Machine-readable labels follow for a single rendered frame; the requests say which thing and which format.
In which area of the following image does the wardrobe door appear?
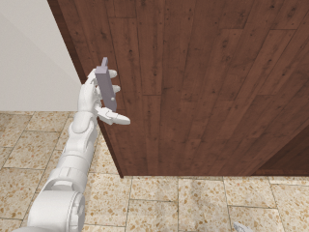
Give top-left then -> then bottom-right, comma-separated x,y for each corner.
258,125 -> 309,170
58,0 -> 309,177

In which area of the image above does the handle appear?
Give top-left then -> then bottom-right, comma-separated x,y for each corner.
95,57 -> 117,112

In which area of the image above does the robot left forearm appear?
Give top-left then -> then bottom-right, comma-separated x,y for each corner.
27,111 -> 98,227

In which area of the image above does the robot right hand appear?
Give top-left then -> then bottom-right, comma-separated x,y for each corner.
233,221 -> 253,232

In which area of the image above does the robot left hand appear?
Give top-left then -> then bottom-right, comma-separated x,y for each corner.
77,69 -> 130,125

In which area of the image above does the left robot upper arm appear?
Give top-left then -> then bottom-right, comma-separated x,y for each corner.
11,190 -> 85,232

